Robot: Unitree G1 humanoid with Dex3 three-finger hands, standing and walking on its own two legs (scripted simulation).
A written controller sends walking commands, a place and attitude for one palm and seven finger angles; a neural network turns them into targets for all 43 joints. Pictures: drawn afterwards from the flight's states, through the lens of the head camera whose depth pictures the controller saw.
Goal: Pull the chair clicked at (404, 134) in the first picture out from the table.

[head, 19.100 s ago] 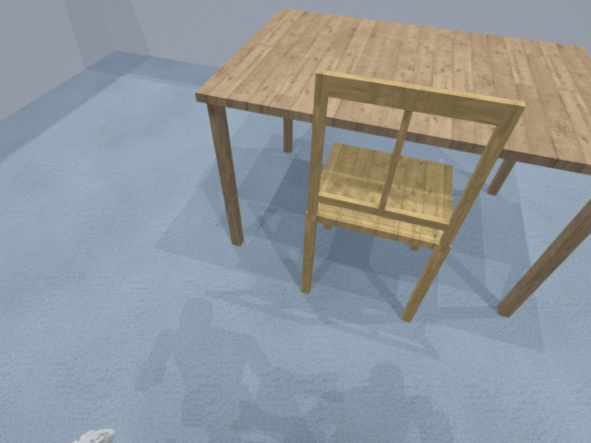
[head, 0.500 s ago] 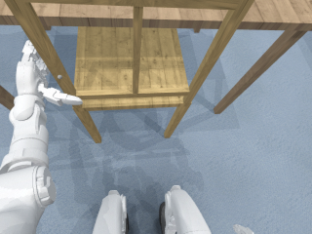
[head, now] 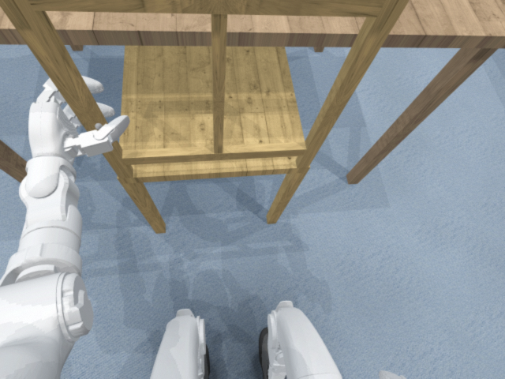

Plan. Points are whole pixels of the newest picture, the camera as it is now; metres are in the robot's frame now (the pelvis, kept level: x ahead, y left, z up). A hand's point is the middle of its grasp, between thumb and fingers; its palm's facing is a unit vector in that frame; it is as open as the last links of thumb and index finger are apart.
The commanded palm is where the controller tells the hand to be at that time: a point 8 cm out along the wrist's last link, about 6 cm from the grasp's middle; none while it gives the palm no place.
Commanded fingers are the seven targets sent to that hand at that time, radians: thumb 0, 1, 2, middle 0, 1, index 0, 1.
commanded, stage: hook a spindle and tug to test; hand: left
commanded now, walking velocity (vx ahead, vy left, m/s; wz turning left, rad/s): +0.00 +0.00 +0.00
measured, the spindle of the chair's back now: (218, 99) +0.53 +0.03 +0.05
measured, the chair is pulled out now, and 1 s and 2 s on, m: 0.00 0.03 0.15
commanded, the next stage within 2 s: step backward, pulling the chair out in 0.76 s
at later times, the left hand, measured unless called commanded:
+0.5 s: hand (100, 134) +0.47 +0.20 +0.03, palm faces +0.08 -1.00 -0.01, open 5.8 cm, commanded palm +0.44 +0.25 +0.03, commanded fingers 0.00 0.90 0.90 -0.50 -1.45 -0.50 -1.45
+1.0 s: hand (98, 143) +0.45 +0.20 +0.04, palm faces +0.17 -0.98 -0.13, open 5.9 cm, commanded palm +0.42 +0.24 +0.04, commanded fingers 0.00 0.90 0.90 -0.50 -1.45 -0.50 -1.45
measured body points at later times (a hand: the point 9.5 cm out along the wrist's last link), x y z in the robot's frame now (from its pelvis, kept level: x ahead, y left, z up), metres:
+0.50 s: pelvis +0.01 +0.00 +0.01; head +0.16 +0.02 +0.43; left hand +0.46 +0.26 +0.03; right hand +0.07 -0.26 -0.11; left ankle +0.02 +0.10 -0.62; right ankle +0.04 -0.13 -0.62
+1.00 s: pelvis +0.01 +0.00 +0.05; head +0.15 +0.02 +0.48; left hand +0.44 +0.25 +0.05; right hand +0.09 -0.25 -0.07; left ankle +0.02 +0.10 -0.62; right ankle +0.04 -0.13 -0.62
